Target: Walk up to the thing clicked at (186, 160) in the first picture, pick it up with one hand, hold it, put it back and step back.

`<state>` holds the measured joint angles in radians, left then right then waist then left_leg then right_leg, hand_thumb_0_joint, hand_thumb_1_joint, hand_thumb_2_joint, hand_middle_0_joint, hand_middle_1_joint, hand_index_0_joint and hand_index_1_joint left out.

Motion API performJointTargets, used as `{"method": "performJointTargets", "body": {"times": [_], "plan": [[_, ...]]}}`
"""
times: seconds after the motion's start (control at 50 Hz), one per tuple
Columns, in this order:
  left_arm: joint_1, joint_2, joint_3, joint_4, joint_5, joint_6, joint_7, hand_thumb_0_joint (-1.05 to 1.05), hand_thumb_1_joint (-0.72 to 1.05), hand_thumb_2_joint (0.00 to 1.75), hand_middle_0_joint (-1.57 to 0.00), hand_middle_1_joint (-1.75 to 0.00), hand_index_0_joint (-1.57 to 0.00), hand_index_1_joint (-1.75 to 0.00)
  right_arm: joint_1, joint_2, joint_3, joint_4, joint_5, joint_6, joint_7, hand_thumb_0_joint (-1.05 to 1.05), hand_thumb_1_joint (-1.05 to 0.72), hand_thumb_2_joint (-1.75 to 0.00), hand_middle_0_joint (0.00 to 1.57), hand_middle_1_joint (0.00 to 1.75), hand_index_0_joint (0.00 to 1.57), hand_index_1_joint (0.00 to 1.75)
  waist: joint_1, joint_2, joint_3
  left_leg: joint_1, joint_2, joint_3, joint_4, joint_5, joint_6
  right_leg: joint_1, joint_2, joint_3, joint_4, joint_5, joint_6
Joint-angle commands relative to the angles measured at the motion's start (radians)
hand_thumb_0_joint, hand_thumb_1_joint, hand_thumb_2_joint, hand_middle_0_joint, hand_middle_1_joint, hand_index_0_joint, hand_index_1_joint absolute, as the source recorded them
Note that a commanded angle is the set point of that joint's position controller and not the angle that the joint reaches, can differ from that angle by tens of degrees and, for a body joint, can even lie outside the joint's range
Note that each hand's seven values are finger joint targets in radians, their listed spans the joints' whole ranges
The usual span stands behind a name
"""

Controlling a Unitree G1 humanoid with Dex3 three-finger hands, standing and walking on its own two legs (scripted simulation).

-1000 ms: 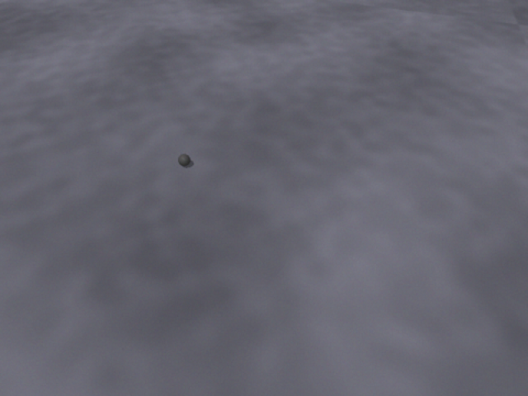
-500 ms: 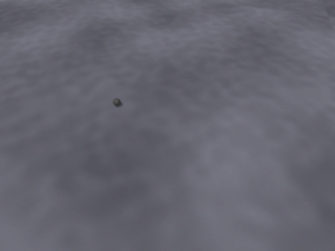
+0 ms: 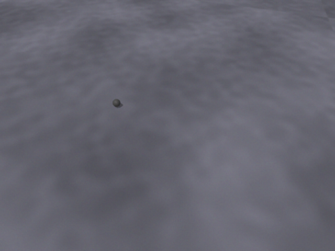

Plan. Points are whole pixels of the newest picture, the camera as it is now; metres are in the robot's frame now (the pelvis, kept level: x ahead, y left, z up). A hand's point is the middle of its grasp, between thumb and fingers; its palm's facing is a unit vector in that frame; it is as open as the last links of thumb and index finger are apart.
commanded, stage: stand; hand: left
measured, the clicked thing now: (116, 102) +1.41 +0.46 -0.75
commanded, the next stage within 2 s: walk up in 0.12 s
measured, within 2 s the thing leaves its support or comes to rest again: neither
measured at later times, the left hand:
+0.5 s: hand out of the picture +0.08 +0.40 -0.17, palm faces +0.02 -0.91 -0.42, open 7.4 cm
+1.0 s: hand (58, 161) +0.43 +0.39 -0.14, palm faces -0.04 -0.91 -0.42, open 7.4 cm
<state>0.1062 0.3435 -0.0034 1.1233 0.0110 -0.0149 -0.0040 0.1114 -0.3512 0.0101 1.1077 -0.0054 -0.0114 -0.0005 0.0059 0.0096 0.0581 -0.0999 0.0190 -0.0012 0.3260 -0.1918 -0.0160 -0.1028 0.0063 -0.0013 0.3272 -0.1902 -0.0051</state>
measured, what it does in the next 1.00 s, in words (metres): walks ahead: left foot, then right foot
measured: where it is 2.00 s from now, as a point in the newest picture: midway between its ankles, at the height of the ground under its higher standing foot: (138, 173)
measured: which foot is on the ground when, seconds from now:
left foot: down 0.00-0.18, up 0.20-0.44, down 0.46-0.96, up 0.98-1.00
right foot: down 0.00-0.48, up 0.50-0.90, down 0.92-1.00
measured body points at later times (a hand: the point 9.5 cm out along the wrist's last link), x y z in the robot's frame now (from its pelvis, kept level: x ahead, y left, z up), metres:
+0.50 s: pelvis +0.09 +0.09 -0.03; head +0.10 +0.10 +0.42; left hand +0.08 +0.44 -0.15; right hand +0.19 -0.25 -0.12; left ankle +0.16 +0.23 -0.75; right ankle -0.01 -0.11 -0.74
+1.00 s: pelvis +0.32 +0.11 -0.03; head +0.35 +0.09 +0.42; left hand +0.44 +0.44 -0.11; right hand +0.34 -0.20 -0.17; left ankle +0.18 +0.23 -0.70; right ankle +0.40 +0.01 -0.75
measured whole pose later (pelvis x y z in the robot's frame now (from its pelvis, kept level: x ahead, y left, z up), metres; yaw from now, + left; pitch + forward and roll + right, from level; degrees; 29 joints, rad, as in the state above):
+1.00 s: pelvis +0.32 +0.11 -0.03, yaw +1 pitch -2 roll +0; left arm 0.17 0.39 0.06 0.89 0.01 -0.09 -0.06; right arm 0.35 -0.41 -0.06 0.90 0.00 -0.03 0.05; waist -0.03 0.07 0.10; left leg -0.15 0.03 0.03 0.92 -0.51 0.04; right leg -0.39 -0.03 -0.08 0.65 -0.22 -0.03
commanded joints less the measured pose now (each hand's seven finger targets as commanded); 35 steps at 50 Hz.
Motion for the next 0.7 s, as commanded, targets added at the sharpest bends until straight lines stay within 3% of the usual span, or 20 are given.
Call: {"method": "performJointTargets", "body": {"times": [0.0, 0.08, 0.1, 0.12, 0.14, 0.16, 0.18, 0.2, 0.28, 0.36, 0.4, 0.42, 0.44, 0.46, 0.48, 0.5, 0.52, 0.56, 0.58, 0.68], "plan": [[-0.032, 0.213, 0.043, -0.059, -0.004, -0.019, 0.014, 0.0, 0.9, 0.9, -0.2, -0.3, -0.2, -0.3, -0.035, -0.203, -0.042, -0.052, -0.003, -0.021, -0.01, 0.0, -0.9, -0.9, 0.2, 0.3, 0.2, 0.3, -0.002, -0.012, -0.078, 0.02, 0.11, -0.09, -0.043, 0.166, 0.037, 0.002, -0.128, 0.092, -0.051, 0.172, -0.021], [-0.029, 0.21, 0.043, -0.059, -0.001, -0.018, 0.014, 0.0, 0.9, 0.9, -0.2, -0.3, -0.2, -0.3, -0.033, -0.206, -0.042, -0.052, -0.004, -0.022, -0.01, 0.0, -0.9, -0.9, 0.2, 0.3, 0.2, 0.3, -0.001, 0.001, -0.081, 0.012, 0.112, -0.092, -0.047, 0.146, 0.042, 0.01, -0.133, 0.094, -0.053, 0.162, -0.022], [0.056, 0.339, 0.108, -0.097, 0.007, -0.039, -0.01, 0.0, 0.9, 0.9, -0.2, -0.3, -0.2, -0.3, 0.001, -0.309, -0.12, -0.118, -0.028, -0.03, 0.024, 0.0, -0.9, -0.9, 0.2, 0.3, 0.2, 0.3, 0.01, 0.021, -0.165, -0.023, 0.065, -0.087, 0.06, -0.36, 0.109, 0.041, -0.103, 0.109, 0.028, -0.344, -0.068], [0.093, 0.343, 0.116, -0.085, 0.019, -0.045, -0.016, 0.0, 0.9, 0.9, -0.2, -0.3, -0.2, -0.3, -0.036, -0.302, -0.124, -0.13, -0.037, -0.026, 0.038, 0.0, -0.9, -0.9, 0.2, 0.3, 0.2, 0.3, 0.038, 0.012, -0.09, -0.191, 0.064, -0.092, 0.112, -0.485, 0.118, 0.026, -0.15, 0.184, 0.014, -0.515, -0.098], [0.109, 0.36, 0.128, -0.085, 0.024, -0.047, -0.017, 0.0, 0.9, 0.9, -0.2, -0.3, -0.2, -0.3, -0.072, -0.279, -0.119, -0.153, -0.042, -0.022, 0.046, 0.0, -0.9, -0.9, 0.2, 0.3, 0.2, 0.3, 0.055, -0.054, -0.018, -0.36, 0.026, -0.043, 0.211, -0.462, 0.095, 0.054, -0.216, 0.289, -0.066, -0.623, -0.134], [0.13, 0.388, 0.142, -0.095, 0.026, -0.053, -0.016, 0.0, 0.9, 0.9, -0.2, -0.3, -0.2, -0.3, -0.116, -0.251, -0.113, -0.187, -0.044, -0.019, 0.053, 0.0, -0.9, -0.9, 0.2, 0.3, 0.2, 0.3, 0.081, -0.151, 0.032, -0.49, -0.001, 0.013, 0.436, -0.329, 0.069, 0.08, -0.351, 0.452, -0.19, -0.694, -0.199], [0.134, 0.392, 0.146, -0.115, 0.025, -0.067, -0.011, 0.0, 0.9, 0.9, -0.2, -0.3, -0.2, -0.3, -0.141, -0.241, -0.115, -0.209, -0.05, -0.021, 0.058, 0.0, -0.9, -0.9, 0.2, 0.3, 0.2, 0.3, 0.093, -0.127, 0.066, -0.598, 0.047, -0.056, 0.514, -0.266, 0.055, 0.109, -0.416, 0.518, -0.23, -0.642, -0.243], [0.118, 0.376, 0.143, -0.128, 0.023, -0.075, -0.01, 0.0, 0.9, 0.9, -0.2, -0.3, -0.2, -0.3, -0.126, -0.242, -0.121, -0.207, -0.047, -0.028, 0.061, 0.0, -0.9, -0.9, 0.2, 0.3, 0.2, 0.3, 0.079, -0.1, 0.078, -0.626, 0.075, -0.083, 0.528, -0.232, 0.047, 0.134, -0.422, 0.513, -0.222, -0.525, -0.26], [0.077, 0.359, 0.142, -0.176, 0.024, -0.084, -0.016, 0.0, 0.9, 0.9, -0.2, -0.3, -0.2, -0.3, -0.047, -0.255, -0.141, -0.207, -0.037, -0.032, 0.091, 0.0, -0.9, -0.9, 0.2, 0.3, 0.2, 0.3, 0.034, -0.139, 0.0, -0.5, 0.091, -0.066, 0.468, -0.229, 0.028, 0.124, -0.295, 0.287, -0.188, -0.388, -0.206], [0.038, 0.378, 0.138, -0.215, 0.02, -0.083, -0.025, 0.0, 0.9, 0.9, -0.2, -0.3, -0.2, -0.3, -0.025, -0.248, -0.156, -0.222, -0.034, -0.031, 0.104, 0.0, -0.9, -0.9, 0.2, 0.3, 0.2, 0.3, 0.007, -0.191, 0.038, -0.298, 0.086, -0.004, 0.332, -0.12, 0.012, -0.087, -0.247, 0.146, -0.148, -0.295, -0.17], [-0.011, 0.369, 0.133, -0.232, 0.015, -0.078, -0.031, 0.0, 0.9, 0.9, -0.2, -0.3, -0.2, -0.3, 0.107, -0.249, -0.171, -0.186, -0.031, -0.034, 0.101, 0.0, -0.9, -0.9, 0.2, 0.3, 0.2, 0.3, -0.072, -0.141, 0.001, -0.064, 0.058, 0.062, 0.22, 0.03, 0.014, -0.219, -0.209, 0.056, -0.025, -0.271, -0.141], [0.013, 0.342, 0.122, -0.228, 0.011, -0.073, -0.033, 0.0, 0.9, 0.9, -0.2, -0.3, -0.2, -0.3, 0.163, -0.262, -0.183, -0.161, -0.034, -0.036, 0.094, 0.0, -0.9, -0.9, 0.2, 0.3, 0.2, 0.3, -0.101, -0.069, -0.028, 0.064, 0.013, 0.112, 0.201, 0.025, 0.018, -0.281, -0.169, 0.0, 0.1, -0.194, -0.126], [0.059, 0.3, 0.107, -0.227, 0.016, -0.07, -0.035, 0.0, 0.9, 0.9, -0.2, -0.3, -0.2, -0.3, 0.288, -0.301, -0.203, -0.128, -0.037, -0.04, 0.081, 0.0, -0.9, -0.9, 0.2, 0.3, 0.2, 0.3, -0.154, 0.071, -0.111, 0.254, -0.003, 0.087, 0.203, -0.033, 0.042, -0.364, -0.123, -0.041, 0.355, -0.102, -0.104], [0.119, 0.22, 0.085, -0.23, 0.008, -0.068, -0.034, 0.0, 0.9, 0.9, -0.2, -0.3, -0.2, -0.3, 0.398, -0.366, -0.221, -0.115, -0.052, -0.047, 0.067, 0.0, -0.9, -0.9, 0.2, 0.3, 0.2, 0.3, -0.187, 0.302, -0.144, 0.337, 0.14, -0.175, 0.055, -0.317, 0.105, -0.52, 0.006, -0.07, 0.698, -0.288, -0.07], [0.138, 0.21, 0.076, -0.243, -0.007, -0.063, -0.024, 0.0, 0.9, 0.9, -0.2, -0.3, -0.2, -0.3, 0.326, -0.445, -0.22, -0.163, -0.051, -0.056, 0.061, 0.0, -0.9, -0.9, 0.2, 0.3, 0.2, 0.3, -0.148, 0.342, -0.115, 0.234, 0.34, -0.63, -0.157, -0.673, 0.19, -0.643, 0.082, 0.03, 0.858, -0.396, -0.061], [0.108, 0.31, 0.09, -0.24, 0.0, -0.058, -0.012, 0.0, 0.9, 0.9, -0.2, -0.3, -0.2, -0.3, 0.225, -0.476, -0.221, -0.197, -0.017, -0.053, 0.066, 0.0, -0.9, -0.9, 0.2, 0.3, 0.2, 0.3, -0.122, 0.263, -0.06, 0.08, 0.407, -0.716, -0.209, -0.775, 0.264, -0.583, -0.002, 0.125, 0.895, -0.373, -0.069], [0.091, 0.342, 0.089, -0.238, -0.003, -0.062, -0.01, 0.0, 0.9, 0.9, -0.2, -0.3, -0.2, -0.3, 0.169, -0.453, -0.212, -0.216, -0.014, -0.049, 0.062, 0.0, -0.9, -0.9, 0.2, 0.3, 0.2, 0.3, -0.087, 0.198, 0.002, 0.003, 0.413, -0.683, -0.197, -0.717, 0.284, -0.588, -0.041, 0.137, 0.904, -0.329, -0.068], [0.163, 0.351, 0.101, -0.191, -0.021, -0.069, -0.024, 0.0, 0.9, 0.9, -0.2, -0.3, -0.2, -0.3, 0.088, -0.347, -0.175, -0.251, -0.011, -0.062, 0.055, 0.0, -0.9, -0.9, 0.2, 0.3, 0.2, 0.3, -0.02, 0.109, 0.045, -0.055, 0.279, -0.371, -0.125, -0.456, 0.21, -0.519, -0.084, 0.14, 0.79, -0.187, -0.06], [0.2, 0.34, 0.102, -0.176, -0.025, -0.068, -0.032, 0.0, 0.9, 0.9, -0.2, -0.3, -0.2, -0.3, 0.098, -0.324, -0.163, -0.247, -0.007, -0.069, 0.055, 0.0, -0.9, -0.9, 0.2, 0.3, 0.2, 0.3, -0.011, 0.127, 0.033, -0.051, 0.245, -0.277, -0.117, -0.358, 0.192, -0.489, -0.096, 0.113, 0.726, -0.143, -0.051], [0.117, 0.296, 0.1, -0.23, -0.009, -0.058, -0.058, 0.0, 0.9, 0.9, -0.2, -0.3, -0.2, -0.3, 0.143, -0.314, -0.154, -0.268, -0.008, -0.086, 0.059, 0.0, -0.9, -0.9, 0.2, 0.3, 0.2, 0.3, -0.017, 0.135, 0.077, -0.084, 0.24, -0.165, -0.174, -0.232, 0.235, -0.448, -0.114, 0.022, 0.512, -0.062, 0.003]]}}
